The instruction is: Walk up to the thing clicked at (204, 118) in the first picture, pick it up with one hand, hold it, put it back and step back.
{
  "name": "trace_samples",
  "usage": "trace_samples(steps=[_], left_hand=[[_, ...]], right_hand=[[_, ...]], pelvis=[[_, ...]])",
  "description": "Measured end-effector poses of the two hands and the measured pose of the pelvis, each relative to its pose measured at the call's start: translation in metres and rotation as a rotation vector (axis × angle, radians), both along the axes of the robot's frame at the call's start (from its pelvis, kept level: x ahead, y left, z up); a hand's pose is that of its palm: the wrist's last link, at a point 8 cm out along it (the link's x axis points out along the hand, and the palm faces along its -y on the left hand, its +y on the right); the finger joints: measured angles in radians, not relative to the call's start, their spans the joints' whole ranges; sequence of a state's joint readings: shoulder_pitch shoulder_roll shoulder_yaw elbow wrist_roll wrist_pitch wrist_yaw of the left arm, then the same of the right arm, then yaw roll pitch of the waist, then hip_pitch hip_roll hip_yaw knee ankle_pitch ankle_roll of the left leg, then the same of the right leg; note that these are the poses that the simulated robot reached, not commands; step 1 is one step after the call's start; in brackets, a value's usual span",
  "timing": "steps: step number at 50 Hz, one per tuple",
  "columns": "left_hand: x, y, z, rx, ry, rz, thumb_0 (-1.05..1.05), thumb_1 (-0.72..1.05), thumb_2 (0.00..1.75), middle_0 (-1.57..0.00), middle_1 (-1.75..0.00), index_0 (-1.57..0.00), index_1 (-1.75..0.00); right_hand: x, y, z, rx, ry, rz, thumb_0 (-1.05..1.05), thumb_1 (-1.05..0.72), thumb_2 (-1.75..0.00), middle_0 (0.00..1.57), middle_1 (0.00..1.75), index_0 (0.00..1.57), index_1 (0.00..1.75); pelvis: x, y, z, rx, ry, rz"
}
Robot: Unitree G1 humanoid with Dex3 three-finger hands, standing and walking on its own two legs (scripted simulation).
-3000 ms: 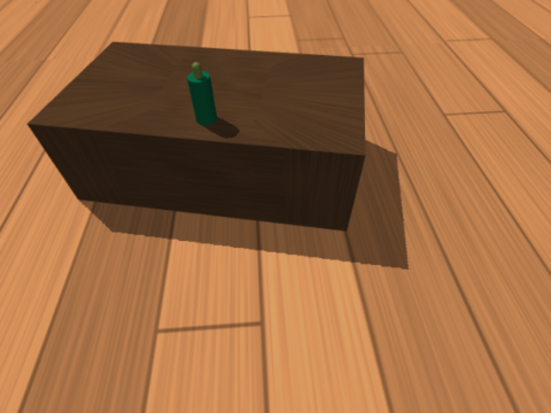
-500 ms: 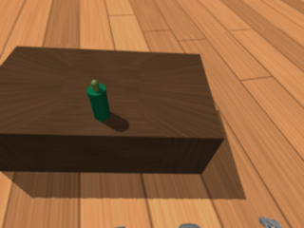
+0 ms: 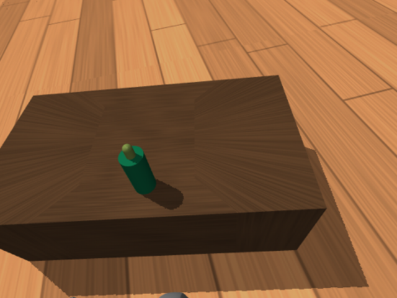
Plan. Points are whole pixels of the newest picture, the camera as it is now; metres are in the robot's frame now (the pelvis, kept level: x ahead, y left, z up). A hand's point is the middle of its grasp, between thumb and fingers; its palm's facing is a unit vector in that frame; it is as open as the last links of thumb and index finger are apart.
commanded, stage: walk up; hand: left
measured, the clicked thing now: (136, 167) +0.55 +0.25 -0.20
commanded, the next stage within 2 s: stand in 1.54 s
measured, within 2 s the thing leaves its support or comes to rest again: neither
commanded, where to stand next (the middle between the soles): +0.11 +0.01 m, yaw +0 degrees
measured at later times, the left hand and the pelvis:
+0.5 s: hand out of the picture +0.10 +0.30 -0.17, palm faces -0.01 -0.94 -0.35, open 7.4 cm; pelvis +0.02 +0.03 -0.01, yaw +1 degrees
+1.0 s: hand out of the picture +0.11 +0.28 -0.15, palm faces +0.01 -0.94 -0.33, open 7.4 cm; pelvis +0.03 +0.02 +0.01, yaw +1 degrees
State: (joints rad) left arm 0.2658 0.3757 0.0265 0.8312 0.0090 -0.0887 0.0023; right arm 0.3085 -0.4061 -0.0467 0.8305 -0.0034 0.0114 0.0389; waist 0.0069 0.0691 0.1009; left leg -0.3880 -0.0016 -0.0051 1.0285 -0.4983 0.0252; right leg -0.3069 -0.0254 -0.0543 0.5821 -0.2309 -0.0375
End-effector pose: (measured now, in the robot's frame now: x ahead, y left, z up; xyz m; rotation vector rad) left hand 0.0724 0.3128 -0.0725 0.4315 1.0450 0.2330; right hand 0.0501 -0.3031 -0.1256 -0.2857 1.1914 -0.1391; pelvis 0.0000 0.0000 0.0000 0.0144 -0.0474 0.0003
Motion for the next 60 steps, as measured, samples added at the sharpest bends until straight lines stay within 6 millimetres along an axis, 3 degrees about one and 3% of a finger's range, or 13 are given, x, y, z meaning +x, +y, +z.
trace_samples(steps=[7,11,15,21,27,32,38,50,60], left_hand=[[0.024,0.014,-0.013,-0.031,0.026,-0.006,0.01,0.90,0.90,-0.21,-0.30,-0.20,-0.30],[0.039,0.032,-0.040,-0.070,0.034,0.024,0.01,0.90,0.90,-0.21,-0.30,-0.20,-0.30],[0.047,0.037,-0.055,-0.110,0.072,0.052,0.01,0.90,0.90,-0.21,-0.30,-0.20,-0.30],[0.040,0.036,-0.061,-0.129,0.120,0.065,0.01,0.91,0.90,-0.21,-0.30,-0.20,-0.30],[0.011,0.028,-0.055,-0.103,0.173,0.078,0.01,0.91,0.90,-0.21,-0.30,-0.20,-0.30],[-0.002,0.024,-0.045,-0.098,0.188,0.101,0.01,0.91,0.90,-0.21,-0.30,-0.20,-0.30],[-0.001,0.019,-0.037,-0.101,0.176,0.111,0.01,0.90,0.90,-0.21,-0.30,-0.20,-0.30],[0.032,0.010,-0.036,-0.131,0.157,0.092,0.01,0.90,0.90,-0.21,-0.30,-0.20,-0.30],[0.055,0.007,-0.036,-0.140,0.136,0.074,0.01,0.90,0.90,-0.21,-0.30,-0.20,-0.30]], right_hand=[[0.041,0.009,0.010,-0.054,-0.035,0.006,0.00,-0.90,-0.90,0.21,0.30,0.20,0.30],[0.049,0.019,0.011,-0.116,-0.026,0.002,0.00,-0.90,-0.90,0.21,0.30,0.20,0.30],[0.052,0.032,0.021,-0.139,-0.019,0.015,0.00,-0.90,-0.90,0.21,0.30,0.20,0.30],[0.066,0.031,0.029,-0.161,-0.036,0.040,0.00,-0.90,-0.90,0.21,0.30,0.20,0.30],[0.079,0.025,0.021,-0.127,-0.065,0.023,0.00,-0.90,-0.90,0.21,0.30,0.20,0.30],[0.082,0.031,0.016,-0.076,-0.075,0.028,0.00,-0.90,-0.90,0.21,0.30,0.20,0.30],[0.077,0.035,0.014,-0.038,-0.052,0.027,0.00,-0.90,-0.90,0.21,0.30,0.20,0.30],[0.058,0.026,0.019,-0.065,0.040,-0.018,0.00,-0.90,-0.90,0.21,0.30,0.20,0.30],[0.066,0.025,0.025,-0.079,0.026,-0.039,0.00,-0.90,-0.90,0.21,0.30,0.20,0.30]], pelvis=[[0.023,0.019,-0.002,-0.009,0.006,0.001],[0.031,0.034,-0.014,0.004,-0.005,0.012],[0.033,0.040,-0.011,-0.017,0.004,0.017],[0.029,0.039,-0.008,-0.030,0.030,0.008],[0.022,0.032,-0.007,-0.043,0.013,0.010],[0.022,0.028,-0.003,-0.023,0.002,0.013],[0.024,0.025,0.003,-0.019,-0.002,0.015],[0.034,0.023,0.011,-0.018,0.012,0.014],[0.040,0.024,0.013,-0.019,0.013,0.011]])
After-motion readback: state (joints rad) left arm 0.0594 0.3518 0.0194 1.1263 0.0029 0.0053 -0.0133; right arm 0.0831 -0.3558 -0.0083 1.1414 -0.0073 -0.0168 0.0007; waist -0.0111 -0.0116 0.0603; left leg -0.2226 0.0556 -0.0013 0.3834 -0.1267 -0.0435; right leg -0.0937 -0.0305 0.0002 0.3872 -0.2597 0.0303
